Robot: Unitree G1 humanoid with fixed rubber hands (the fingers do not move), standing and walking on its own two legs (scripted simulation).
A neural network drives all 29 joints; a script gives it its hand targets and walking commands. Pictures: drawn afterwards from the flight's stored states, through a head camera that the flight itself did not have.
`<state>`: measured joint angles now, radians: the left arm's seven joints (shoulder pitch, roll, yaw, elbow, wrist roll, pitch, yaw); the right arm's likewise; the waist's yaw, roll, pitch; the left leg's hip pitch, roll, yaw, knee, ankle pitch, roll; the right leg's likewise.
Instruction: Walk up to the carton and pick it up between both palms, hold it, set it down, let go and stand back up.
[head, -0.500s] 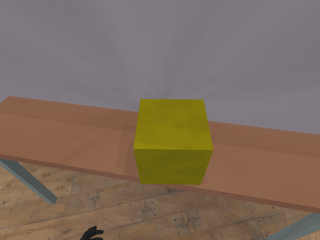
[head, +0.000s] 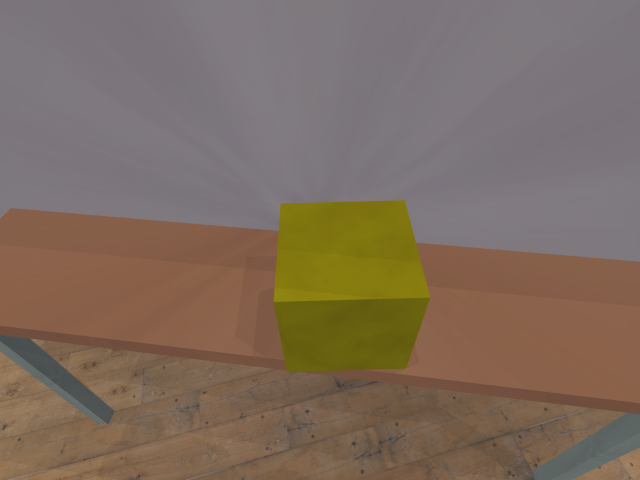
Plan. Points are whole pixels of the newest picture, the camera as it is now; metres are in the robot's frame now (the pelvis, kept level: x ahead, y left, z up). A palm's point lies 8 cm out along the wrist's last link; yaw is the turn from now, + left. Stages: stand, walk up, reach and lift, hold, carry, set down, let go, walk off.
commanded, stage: stand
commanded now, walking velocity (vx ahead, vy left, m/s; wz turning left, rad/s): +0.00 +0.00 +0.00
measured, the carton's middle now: (344, 287) +0.38 -0.01 +0.00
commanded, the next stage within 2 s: none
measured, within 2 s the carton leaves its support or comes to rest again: neither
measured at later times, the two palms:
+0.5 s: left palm out of the picture -0.06 +0.20 -0.15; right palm out of the picture -0.07 -0.21 -0.15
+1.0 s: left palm out of the picture -0.06 +0.19 -0.15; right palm out of the picture -0.08 -0.21 -0.15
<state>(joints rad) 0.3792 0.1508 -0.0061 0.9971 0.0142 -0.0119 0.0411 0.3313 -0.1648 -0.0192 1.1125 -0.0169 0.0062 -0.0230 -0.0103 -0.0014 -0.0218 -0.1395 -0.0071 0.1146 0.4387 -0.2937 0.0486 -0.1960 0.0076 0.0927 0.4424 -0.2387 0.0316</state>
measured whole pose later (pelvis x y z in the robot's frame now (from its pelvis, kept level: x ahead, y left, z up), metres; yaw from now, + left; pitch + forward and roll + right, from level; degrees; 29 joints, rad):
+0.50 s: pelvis -0.02 +0.00 +0.00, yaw -1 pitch -1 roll +0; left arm 0.37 0.10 -0.03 1.15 0.01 -0.01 0.04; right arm 0.37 -0.13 0.00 1.15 -0.01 0.00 -0.03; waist -0.01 0.01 -0.01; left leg -0.15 -0.01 0.13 0.44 -0.27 0.05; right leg -0.22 0.00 0.11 0.44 -0.21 0.04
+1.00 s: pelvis -0.02 +0.00 +0.00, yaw -1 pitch -1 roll +0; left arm 0.35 0.09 -0.03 1.16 0.01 -0.01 0.04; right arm 0.38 -0.12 0.01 1.15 -0.01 0.00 -0.04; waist -0.01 0.01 0.00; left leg -0.17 0.00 0.13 0.44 -0.27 0.05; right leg -0.23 0.01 0.11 0.45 -0.20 0.03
